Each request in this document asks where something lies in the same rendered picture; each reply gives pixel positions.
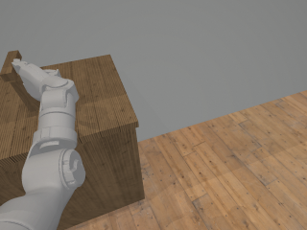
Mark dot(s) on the robot left upper arm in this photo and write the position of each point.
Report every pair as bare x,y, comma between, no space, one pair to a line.
49,180

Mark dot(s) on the left robot forearm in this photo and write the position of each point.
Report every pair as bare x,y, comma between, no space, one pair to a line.
56,118

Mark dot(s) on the counter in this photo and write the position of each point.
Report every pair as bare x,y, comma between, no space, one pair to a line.
105,123

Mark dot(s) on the left robot hand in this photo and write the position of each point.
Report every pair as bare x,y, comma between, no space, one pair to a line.
32,76

